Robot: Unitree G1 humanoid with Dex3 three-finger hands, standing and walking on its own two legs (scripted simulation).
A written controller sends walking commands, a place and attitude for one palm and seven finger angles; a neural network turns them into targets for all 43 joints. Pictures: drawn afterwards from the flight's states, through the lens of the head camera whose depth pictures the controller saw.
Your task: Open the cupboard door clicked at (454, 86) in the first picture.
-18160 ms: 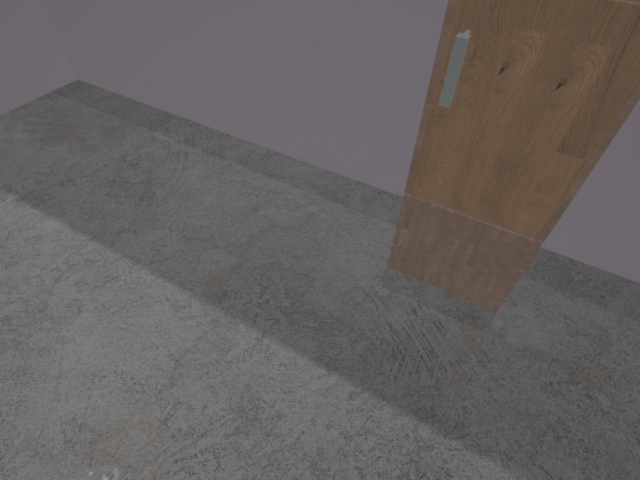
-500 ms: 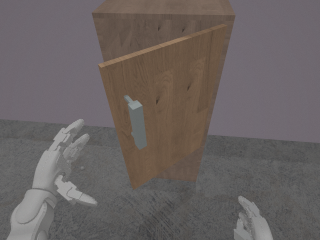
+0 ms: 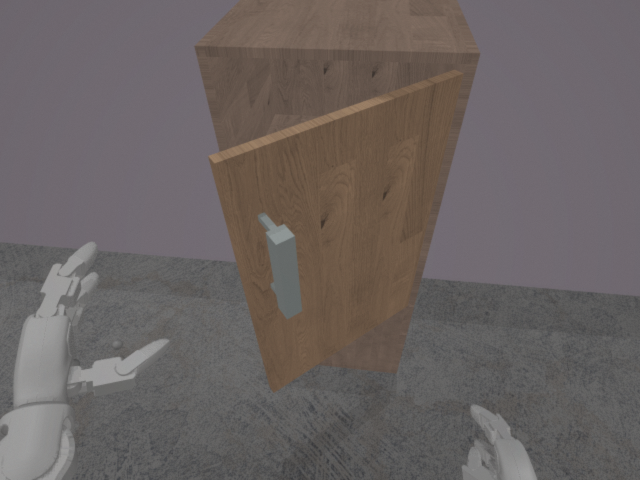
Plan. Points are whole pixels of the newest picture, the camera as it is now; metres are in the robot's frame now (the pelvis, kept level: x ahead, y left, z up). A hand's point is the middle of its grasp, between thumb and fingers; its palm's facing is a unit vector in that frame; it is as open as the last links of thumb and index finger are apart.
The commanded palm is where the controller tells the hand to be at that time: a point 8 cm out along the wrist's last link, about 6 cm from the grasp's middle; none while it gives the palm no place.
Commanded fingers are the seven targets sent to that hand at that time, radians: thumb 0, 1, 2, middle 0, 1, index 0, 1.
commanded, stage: draw the hand back to the body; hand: left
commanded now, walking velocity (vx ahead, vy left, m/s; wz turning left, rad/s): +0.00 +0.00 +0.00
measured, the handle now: (278, 266) +0.37 +0.11 +0.07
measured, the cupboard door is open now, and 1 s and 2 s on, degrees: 42 42 42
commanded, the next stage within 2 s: step back with the hand held close in 0.66 s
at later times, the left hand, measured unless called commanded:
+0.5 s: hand (90, 342) +0.20 +0.25 +0.14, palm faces +0.46 -0.80 -0.39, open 7.6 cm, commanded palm +0.15 +0.29 +0.16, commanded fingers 0.00 0.90 0.90 -0.20 -0.30 -0.20 -0.30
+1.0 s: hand (77, 357) +0.18 +0.25 +0.15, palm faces +0.38 -0.79 -0.48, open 7.4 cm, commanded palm +0.12 +0.29 +0.17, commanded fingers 0.00 0.90 0.90 -0.20 -0.30 -0.20 -0.30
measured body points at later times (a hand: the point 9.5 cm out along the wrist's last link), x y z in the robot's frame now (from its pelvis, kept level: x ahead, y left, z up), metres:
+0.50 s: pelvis +0.00 -0.01 +0.00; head -0.02 -0.03 +0.45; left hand +0.17 +0.29 +0.17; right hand +0.20 -0.23 -0.08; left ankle -0.01 +0.10 -0.74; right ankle -0.02 -0.12 -0.74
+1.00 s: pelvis -0.02 -0.01 +0.00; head -0.02 -0.02 +0.45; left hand +0.15 +0.29 +0.18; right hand +0.16 -0.25 -0.08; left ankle -0.01 +0.10 -0.74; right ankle -0.02 -0.12 -0.74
